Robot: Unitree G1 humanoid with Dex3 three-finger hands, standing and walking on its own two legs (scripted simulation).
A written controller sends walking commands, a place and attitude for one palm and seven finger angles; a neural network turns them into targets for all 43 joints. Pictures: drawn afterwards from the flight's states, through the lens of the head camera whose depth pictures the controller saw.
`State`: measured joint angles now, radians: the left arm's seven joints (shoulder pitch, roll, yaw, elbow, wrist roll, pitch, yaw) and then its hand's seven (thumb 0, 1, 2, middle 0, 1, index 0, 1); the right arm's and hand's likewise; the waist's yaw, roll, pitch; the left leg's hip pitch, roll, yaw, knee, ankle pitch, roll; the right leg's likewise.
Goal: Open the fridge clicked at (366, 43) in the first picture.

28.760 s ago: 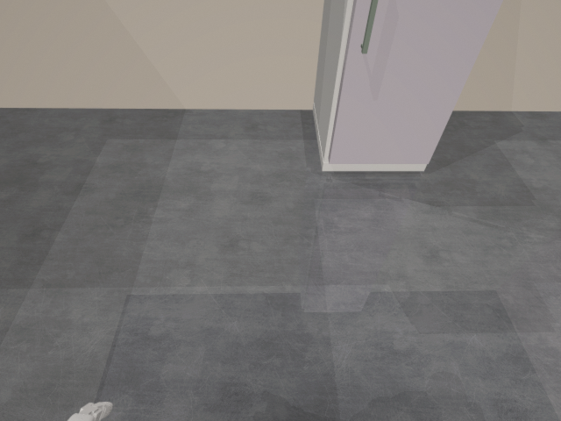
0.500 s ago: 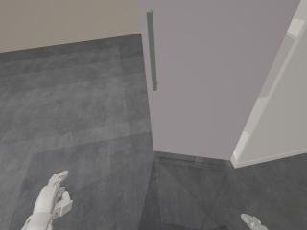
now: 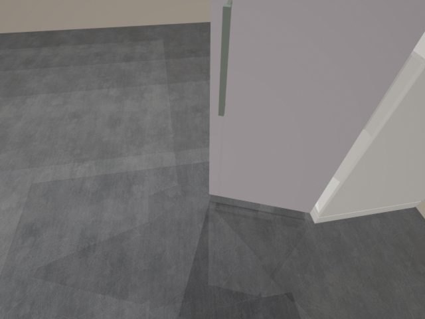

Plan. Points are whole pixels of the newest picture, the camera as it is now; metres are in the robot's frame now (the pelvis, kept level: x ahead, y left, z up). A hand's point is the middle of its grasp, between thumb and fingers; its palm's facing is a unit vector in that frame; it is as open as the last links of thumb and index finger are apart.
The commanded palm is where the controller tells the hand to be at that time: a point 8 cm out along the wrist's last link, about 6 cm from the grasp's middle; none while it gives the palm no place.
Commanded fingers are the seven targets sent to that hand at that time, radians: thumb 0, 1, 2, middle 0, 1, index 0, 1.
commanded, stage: let the arm hang, fingers relaxed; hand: left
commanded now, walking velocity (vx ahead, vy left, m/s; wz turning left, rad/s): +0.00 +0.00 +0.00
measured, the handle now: (225, 65) +0.76 +0.02 +0.08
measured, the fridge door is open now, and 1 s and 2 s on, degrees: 68 68 68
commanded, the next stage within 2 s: look to check the result in 0.44 s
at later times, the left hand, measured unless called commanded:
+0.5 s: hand out of the picture +0.02 +0.20 -0.18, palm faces -0.01 -0.98 -0.20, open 7.3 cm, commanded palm none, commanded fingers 0.00 0.90 0.90 -0.20 -0.30 -0.20 -0.30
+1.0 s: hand out of the picture +0.07 +0.24 -0.17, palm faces -0.04 -0.96 -0.28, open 7.4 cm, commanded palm none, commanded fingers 0.00 0.90 0.90 -0.20 -0.30 -0.20 -0.30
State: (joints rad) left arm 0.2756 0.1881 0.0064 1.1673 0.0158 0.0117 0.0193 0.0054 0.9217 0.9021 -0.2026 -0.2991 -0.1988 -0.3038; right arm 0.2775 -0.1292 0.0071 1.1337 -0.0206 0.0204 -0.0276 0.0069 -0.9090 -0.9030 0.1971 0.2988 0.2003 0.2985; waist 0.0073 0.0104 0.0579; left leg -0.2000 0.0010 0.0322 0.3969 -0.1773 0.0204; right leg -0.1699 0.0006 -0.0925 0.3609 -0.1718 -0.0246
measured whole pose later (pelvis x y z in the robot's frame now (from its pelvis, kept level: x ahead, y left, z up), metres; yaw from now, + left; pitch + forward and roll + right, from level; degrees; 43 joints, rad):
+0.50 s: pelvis +0.00 +0.02 +0.00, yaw -1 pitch -2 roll +0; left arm 0.23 0.18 0.01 1.15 0.02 -0.01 0.02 0.01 0.91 0.90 -0.20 -0.30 -0.20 -0.30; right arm 0.25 -0.16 -0.01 1.13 -0.02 0.00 -0.03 0.00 -0.91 -0.90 0.20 0.30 0.20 0.30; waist 0.00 0.00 0.04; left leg -0.18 -0.03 0.06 0.38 -0.17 0.05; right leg -0.18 -0.03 -0.06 0.38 -0.17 0.00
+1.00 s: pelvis +0.01 +0.02 +0.00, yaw -1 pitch -1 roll +0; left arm 0.14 0.27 0.01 1.15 0.02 -0.02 0.01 0.01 0.91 0.90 -0.20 -0.30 -0.20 -0.30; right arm 0.14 -0.26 -0.01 1.14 -0.02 0.00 -0.01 0.01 -0.91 -0.90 0.20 0.30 0.20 0.30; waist 0.00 0.00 0.06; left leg -0.15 -0.02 0.06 0.34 -0.17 0.04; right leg -0.14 -0.02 -0.06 0.33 -0.17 0.00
